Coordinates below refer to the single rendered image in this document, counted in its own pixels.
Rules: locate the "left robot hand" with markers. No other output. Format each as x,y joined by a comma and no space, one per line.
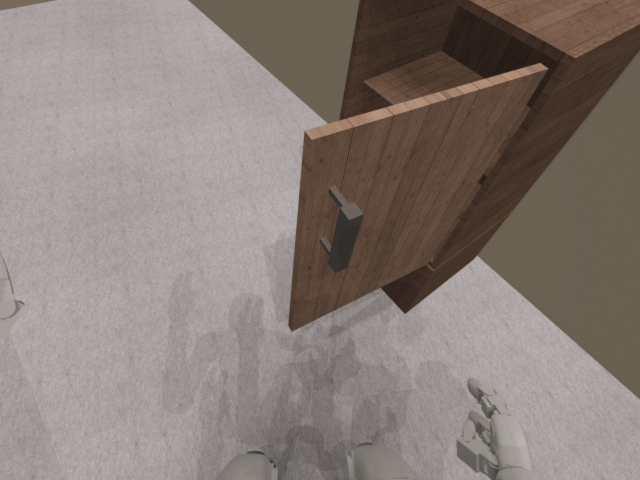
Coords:
10,309

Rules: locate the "cupboard door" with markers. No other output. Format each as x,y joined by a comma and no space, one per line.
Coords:
410,168

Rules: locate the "handle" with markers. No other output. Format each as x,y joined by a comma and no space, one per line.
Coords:
346,231

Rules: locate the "left robot thigh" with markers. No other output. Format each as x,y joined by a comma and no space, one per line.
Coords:
249,467

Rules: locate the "right robot hand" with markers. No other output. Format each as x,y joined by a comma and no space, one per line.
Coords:
504,444

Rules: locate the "left robot shin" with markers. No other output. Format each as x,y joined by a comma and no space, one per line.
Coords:
256,452

